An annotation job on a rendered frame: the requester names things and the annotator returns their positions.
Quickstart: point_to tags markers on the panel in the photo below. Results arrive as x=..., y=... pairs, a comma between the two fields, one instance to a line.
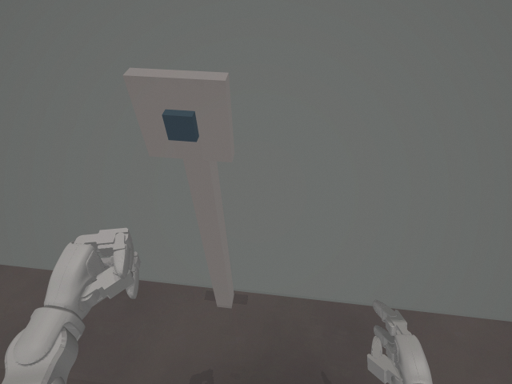
x=152, y=91

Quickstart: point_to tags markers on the robot left hand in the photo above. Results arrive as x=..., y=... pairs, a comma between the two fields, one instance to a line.
x=79, y=265

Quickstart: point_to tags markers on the robot left forearm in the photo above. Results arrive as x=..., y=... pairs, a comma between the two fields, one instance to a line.
x=45, y=351

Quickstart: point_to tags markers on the button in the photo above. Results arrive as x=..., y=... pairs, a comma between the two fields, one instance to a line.
x=181, y=125

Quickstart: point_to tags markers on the robot right hand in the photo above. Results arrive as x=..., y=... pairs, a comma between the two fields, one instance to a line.
x=404, y=351

